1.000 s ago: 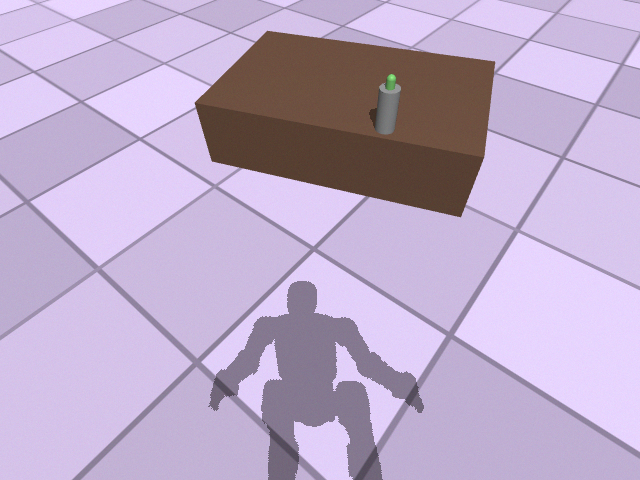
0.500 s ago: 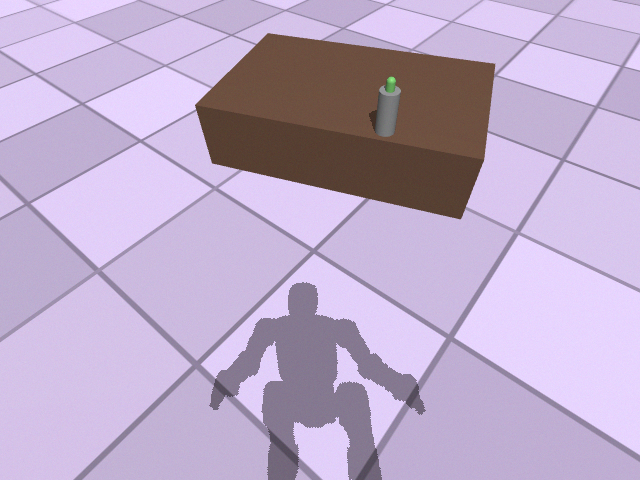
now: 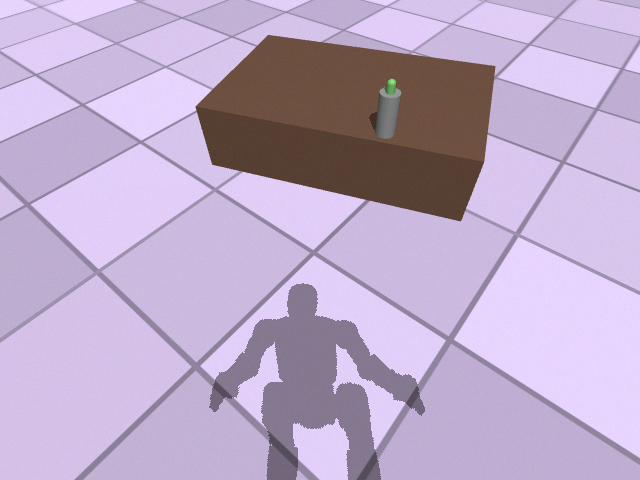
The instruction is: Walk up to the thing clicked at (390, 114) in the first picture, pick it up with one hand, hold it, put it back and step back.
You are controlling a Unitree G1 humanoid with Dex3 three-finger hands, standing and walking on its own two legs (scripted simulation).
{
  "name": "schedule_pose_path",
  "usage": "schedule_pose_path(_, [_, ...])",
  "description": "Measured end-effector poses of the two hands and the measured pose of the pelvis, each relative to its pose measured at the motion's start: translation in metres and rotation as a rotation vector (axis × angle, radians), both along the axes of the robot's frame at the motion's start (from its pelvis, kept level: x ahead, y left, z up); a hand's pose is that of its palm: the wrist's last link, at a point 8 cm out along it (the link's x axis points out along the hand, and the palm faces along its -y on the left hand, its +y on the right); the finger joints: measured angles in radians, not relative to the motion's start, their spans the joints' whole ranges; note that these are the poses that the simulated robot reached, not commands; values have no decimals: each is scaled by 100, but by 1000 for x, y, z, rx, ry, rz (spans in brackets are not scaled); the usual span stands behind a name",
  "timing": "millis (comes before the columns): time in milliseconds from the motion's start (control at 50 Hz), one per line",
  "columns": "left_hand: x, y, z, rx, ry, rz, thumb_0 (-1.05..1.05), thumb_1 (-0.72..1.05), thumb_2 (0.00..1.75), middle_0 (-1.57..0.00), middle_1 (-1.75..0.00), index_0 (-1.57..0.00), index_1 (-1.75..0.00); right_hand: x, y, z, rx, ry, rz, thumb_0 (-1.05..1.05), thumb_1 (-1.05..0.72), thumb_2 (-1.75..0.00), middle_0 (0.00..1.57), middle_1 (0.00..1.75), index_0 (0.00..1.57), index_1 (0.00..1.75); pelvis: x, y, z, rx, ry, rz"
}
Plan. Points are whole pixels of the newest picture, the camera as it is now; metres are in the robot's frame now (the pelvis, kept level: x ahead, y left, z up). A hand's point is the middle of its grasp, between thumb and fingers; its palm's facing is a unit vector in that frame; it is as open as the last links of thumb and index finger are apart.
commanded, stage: stand
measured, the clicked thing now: (388, 107) +1.40 -0.20 -0.34
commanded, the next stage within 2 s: walk up in 0.12 s
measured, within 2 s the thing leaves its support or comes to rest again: neither
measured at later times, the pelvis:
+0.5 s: pelvis +0.08 +0.05 -0.01, yaw -2 degrees
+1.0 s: pelvis +0.27 +0.06 -0.02, yaw -5 degrees
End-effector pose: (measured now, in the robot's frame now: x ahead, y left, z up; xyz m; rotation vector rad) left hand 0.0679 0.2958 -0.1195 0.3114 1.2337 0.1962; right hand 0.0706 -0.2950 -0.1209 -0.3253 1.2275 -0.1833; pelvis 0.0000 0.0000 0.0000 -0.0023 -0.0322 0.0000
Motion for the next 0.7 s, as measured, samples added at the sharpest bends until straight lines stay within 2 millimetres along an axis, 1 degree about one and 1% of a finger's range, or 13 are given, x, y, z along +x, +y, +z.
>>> schedule_pose_path(140, [-1, 1, 0, -3, 1, 1, 1, 91, 90, -20, -30, -20, -30, -1, 0, 0, 6, 3, -1, 1, -90, -90, 20, 30, 20, 30, 2, 1, 0, 0, 2, -1])
schedule_pose_path(220, [-1, 11, 2, 6, -20, -15, 1, 91, 90, -20, -30, -20, -30, 3, -10, -1, 8, -31, -7, 1, -90, -89, 20, 30, 20, 30, 9, 2, -6, -1, 14, -12])
schedule_pose_path(280, [-4, 25, 0, 29, -17, -15, 1, 91, 90, -20, -30, -20, -30, 11, -17, -4, -15, -32, -5, 1, -90, -89, 20, 30, 20, 30, 17, 8, -14, -11, 18, -10])
schedule_pose_path(320, [-7, 37, 1, 38, -4, -2, 1, 91, 90, -20, -30, -20, -30, 19, -16, -3, -30, -21, 4, 1, -90, -90, 20, 30, 20, 30, 25, 15, -15, -25, 17, -7])
schedule_pose_path(380, [-9, 58, 1, 48, 28, 16, 1, 91, 90, -20, -30, -20, -30, 39, -8, 4, -47, -26, 21, 1, -90, -90, 20, 30, 20, 30, 41, 28, -15, -27, 15, -7])
schedule_pose_path(440, [0, 80, -5, 55, 74, 20, 1, 91, 90, -20, -30, -20, -30, 60, 4, 10, -65, -72, 23, 1, -90, -90, 20, 30, 20, 30, 61, 43, -18, 1, 11, -24])
schedule_pose_path(480, [15, 87, -5, 62, 101, 3, 1, 91, 90, -20, -30, -20, -30, 69, 12, 15, -67, -105, 4, 1, -90, -90, 20, 30, 20, 30, 74, 50, -17, -4, 11, -33])
schedule_pose_path(540, [52, 92, -1, 55, 74, -33, 1, 91, 90, -20, -30, -20, -30, 74, 23, 21, -62, -106, -27, 1, -90, -90, 20, 30, 20, 30, 95, 55, -11, -6, 6, -43])
schedule_pose_path(620, [115, 89, 3, 36, -4, -87, 1, 91, 90, -20, -30, -20, -30, 78, 33, 19, -48, -65, -54, 1, -90, -90, 20, 30, 20, 30, 123, 58, -8, -2, -5, -55])
schedule_pose_path(700, [185, 75, 6, 21, -80, -155, 1, 91, 90, -20, -30, -20, -30, 86, 36, 7, -23, -30, -87, 1, -90, -89, 20, 30, 20, 30, 152, 58, -13, 4, -18, -68])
